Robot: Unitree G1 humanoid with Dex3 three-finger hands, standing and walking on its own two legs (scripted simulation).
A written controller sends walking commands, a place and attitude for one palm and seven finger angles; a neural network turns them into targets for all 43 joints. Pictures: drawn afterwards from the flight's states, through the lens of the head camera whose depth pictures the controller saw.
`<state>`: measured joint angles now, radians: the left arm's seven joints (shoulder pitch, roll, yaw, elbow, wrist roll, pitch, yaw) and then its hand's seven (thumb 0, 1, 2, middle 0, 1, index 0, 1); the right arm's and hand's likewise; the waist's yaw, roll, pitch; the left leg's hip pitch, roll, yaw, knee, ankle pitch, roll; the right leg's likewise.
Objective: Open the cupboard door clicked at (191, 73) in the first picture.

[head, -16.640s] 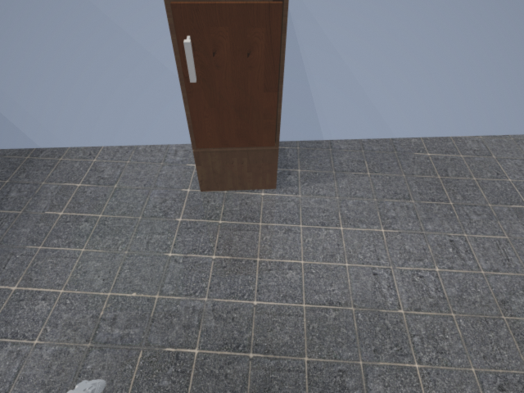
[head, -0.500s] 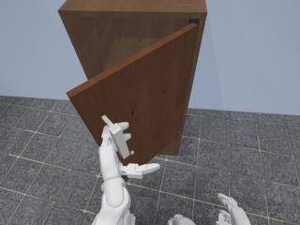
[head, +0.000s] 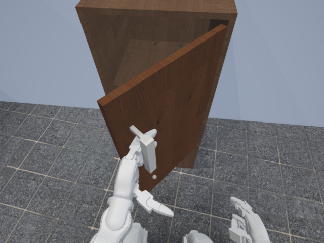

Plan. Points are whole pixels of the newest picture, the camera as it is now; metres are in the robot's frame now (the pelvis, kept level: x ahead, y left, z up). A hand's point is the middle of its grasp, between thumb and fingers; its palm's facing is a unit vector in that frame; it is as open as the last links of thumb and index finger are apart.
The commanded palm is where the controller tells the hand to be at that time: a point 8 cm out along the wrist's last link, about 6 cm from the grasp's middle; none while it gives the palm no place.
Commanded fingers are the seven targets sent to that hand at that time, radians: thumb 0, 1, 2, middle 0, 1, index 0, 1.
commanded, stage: slide the hand sideways off the handle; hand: left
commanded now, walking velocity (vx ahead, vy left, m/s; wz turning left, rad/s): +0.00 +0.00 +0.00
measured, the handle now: (143, 149) +0.33 +0.06 +0.06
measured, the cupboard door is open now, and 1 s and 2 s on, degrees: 51 51 51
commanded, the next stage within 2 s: draw the hand back to the body in 1.06 s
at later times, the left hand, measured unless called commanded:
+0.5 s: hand (140, 192) +0.23 +0.06 +0.05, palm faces -0.18 -0.98 +0.02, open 16.0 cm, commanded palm +0.21 +0.12 +0.05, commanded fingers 0.00 -0.50 0.30 -0.15 -0.30 -0.15 -0.30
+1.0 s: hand (107, 209) +0.20 +0.12 +0.05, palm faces -0.09 -1.00 +0.00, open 16.2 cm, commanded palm +0.17 +0.18 +0.05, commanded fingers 0.00 -0.50 0.30 -0.15 -0.30 -0.15 -0.30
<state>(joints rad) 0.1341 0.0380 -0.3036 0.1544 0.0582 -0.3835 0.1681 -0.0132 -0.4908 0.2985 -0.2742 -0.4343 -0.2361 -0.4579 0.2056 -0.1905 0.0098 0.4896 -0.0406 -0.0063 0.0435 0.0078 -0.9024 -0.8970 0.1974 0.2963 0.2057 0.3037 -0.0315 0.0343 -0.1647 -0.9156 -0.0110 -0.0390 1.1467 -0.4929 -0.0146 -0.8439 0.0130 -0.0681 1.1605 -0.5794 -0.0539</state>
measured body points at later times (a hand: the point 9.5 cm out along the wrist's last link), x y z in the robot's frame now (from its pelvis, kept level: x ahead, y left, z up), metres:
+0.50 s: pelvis +0.00 +0.02 +0.00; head +0.05 +0.01 +0.44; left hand +0.23 +0.11 +0.05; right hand +0.17 -0.20 -0.09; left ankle +0.04 +0.13 -0.65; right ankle -0.01 -0.09 -0.65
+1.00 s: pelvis +0.00 +0.01 -0.01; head +0.06 +0.00 +0.43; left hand +0.20 +0.17 +0.05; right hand +0.18 -0.22 -0.09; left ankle +0.04 +0.13 -0.65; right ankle -0.01 -0.09 -0.65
